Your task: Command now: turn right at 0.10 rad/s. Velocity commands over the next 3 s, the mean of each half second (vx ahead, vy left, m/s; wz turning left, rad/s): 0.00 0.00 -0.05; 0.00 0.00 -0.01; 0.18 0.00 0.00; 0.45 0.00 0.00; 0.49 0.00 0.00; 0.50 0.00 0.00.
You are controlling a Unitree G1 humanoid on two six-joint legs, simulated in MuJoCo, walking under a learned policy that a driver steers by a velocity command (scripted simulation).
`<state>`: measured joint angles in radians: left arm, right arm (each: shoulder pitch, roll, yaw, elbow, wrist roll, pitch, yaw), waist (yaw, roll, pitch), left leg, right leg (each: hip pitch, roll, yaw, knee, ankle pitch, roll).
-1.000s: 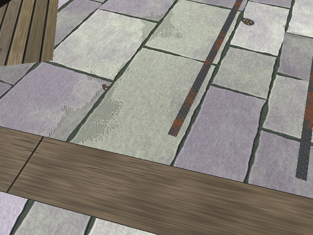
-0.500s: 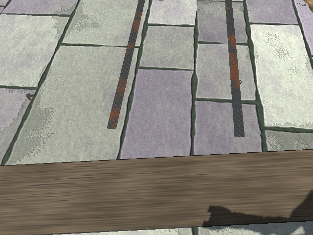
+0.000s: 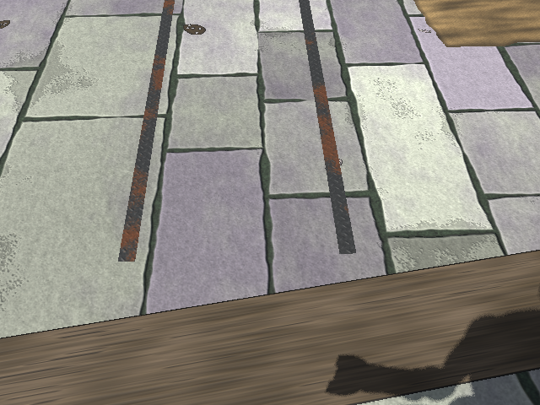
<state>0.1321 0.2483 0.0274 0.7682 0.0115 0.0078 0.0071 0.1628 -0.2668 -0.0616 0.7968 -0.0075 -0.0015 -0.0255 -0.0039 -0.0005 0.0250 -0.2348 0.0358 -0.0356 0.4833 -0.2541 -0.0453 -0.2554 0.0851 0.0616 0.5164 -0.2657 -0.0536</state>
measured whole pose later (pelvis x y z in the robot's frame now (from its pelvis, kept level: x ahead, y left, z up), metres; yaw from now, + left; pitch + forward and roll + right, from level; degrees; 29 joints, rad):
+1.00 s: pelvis +0.00 +0.03 +0.00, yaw +0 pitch -2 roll +0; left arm 0.18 0.23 0.03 1.08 0.00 0.01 0.03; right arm 0.21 -0.23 -0.01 1.06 -0.01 -0.02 -0.03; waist 0.00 0.00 0.05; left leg -0.18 -0.01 -0.01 0.47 -0.26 0.00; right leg -0.18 0.04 0.08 0.48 -0.26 -0.01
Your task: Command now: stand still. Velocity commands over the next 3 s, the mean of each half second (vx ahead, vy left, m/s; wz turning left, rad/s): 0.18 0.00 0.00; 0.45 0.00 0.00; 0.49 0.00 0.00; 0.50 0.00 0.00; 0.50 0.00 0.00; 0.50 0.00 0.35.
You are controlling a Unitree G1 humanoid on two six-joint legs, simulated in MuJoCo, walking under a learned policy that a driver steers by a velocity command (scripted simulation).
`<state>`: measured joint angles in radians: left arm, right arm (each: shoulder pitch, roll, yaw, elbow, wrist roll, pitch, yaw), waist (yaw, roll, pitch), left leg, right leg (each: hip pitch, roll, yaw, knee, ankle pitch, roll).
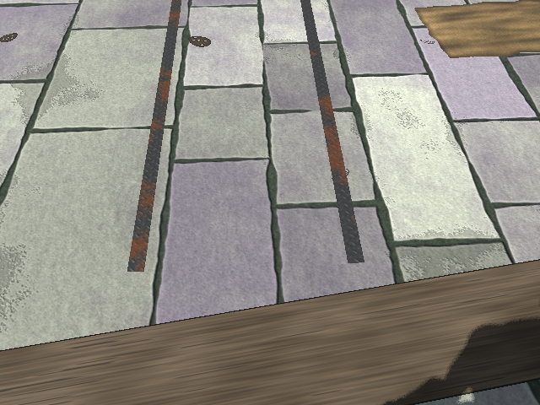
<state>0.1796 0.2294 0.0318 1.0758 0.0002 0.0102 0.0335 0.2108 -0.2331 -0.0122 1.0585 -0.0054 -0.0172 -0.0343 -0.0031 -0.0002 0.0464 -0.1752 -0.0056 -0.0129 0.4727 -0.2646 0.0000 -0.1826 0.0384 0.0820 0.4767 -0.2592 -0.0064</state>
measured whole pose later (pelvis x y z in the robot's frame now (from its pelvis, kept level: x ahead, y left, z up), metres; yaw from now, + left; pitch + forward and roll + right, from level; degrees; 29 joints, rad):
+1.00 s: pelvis +0.33 +0.03 +0.00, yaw +0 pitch +0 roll +1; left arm 0.32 0.24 0.04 0.99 -0.03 -0.10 0.01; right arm 0.16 -0.24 -0.05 0.93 0.00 -0.10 0.04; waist 0.00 -0.03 0.04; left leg -0.32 -0.06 0.07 0.45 -0.14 0.08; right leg -0.39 -0.05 0.04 1.23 -0.34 -0.05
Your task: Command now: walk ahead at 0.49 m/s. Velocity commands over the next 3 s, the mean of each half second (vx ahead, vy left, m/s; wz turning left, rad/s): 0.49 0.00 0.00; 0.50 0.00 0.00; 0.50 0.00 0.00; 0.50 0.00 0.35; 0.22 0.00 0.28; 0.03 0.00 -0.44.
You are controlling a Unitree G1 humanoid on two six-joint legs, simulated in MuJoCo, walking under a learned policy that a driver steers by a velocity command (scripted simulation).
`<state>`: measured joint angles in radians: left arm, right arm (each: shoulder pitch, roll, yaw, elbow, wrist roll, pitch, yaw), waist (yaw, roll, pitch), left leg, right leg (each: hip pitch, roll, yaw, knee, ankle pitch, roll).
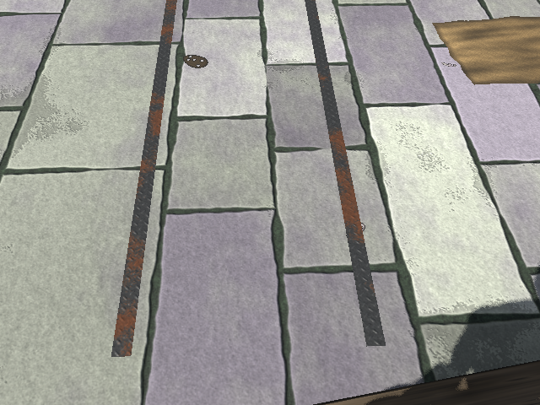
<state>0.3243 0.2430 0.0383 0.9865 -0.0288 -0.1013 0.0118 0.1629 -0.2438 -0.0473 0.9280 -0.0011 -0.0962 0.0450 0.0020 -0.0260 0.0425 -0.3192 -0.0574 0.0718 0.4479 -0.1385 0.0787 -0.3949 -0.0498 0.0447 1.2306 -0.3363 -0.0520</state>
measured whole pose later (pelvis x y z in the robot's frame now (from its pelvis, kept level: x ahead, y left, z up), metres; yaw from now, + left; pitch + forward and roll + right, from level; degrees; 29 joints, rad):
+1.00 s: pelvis +0.57 +0.02 -0.07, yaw +1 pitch +3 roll -5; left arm 0.45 0.26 0.08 0.95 -0.02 -0.06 0.04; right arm 0.04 -0.26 -0.05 0.86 0.02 -0.09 0.08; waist 0.09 0.06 0.00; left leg -0.48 0.11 -0.04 0.42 0.24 0.05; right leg -0.04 -0.02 -0.05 0.77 -0.74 0.05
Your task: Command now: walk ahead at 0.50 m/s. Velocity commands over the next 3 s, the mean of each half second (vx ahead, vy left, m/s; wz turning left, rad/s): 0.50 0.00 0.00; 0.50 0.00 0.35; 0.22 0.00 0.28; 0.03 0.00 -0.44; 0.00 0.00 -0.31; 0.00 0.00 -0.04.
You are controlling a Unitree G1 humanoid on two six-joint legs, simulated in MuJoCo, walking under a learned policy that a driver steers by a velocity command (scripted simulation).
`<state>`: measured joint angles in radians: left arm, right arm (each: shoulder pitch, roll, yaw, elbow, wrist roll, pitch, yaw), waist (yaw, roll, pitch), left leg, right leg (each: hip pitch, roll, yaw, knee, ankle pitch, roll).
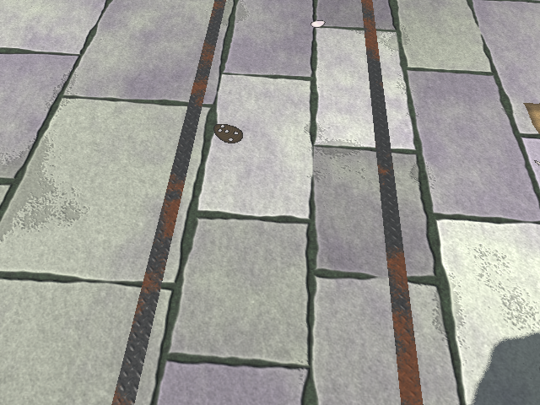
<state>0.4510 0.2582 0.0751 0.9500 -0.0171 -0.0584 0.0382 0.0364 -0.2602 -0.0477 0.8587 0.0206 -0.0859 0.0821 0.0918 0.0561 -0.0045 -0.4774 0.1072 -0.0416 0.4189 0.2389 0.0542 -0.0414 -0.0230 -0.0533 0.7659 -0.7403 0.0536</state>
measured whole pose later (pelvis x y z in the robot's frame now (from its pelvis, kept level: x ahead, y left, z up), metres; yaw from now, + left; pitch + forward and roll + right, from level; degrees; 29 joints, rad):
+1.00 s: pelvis +0.55 +0.04 -0.04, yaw +13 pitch +1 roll -2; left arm 0.33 0.24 0.08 0.95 -0.01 -0.08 0.02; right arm 0.07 -0.23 -0.07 0.86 0.02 -0.03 0.04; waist 0.06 0.03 0.02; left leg -0.63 0.09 0.01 0.65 -0.02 0.06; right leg 0.10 0.00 -0.26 0.23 -0.34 0.02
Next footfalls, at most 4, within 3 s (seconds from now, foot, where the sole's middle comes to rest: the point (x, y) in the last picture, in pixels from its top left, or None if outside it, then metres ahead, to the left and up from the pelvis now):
0.02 left None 0.16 0.13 -0.81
0.52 right None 0.47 -0.08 -0.81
1.08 left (225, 309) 0.73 0.21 -0.81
1.60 right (287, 267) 0.88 0.05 -0.81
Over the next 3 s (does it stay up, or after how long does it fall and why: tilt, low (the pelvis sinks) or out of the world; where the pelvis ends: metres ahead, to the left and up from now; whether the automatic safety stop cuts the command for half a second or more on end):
stays up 0.79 0.13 -0.03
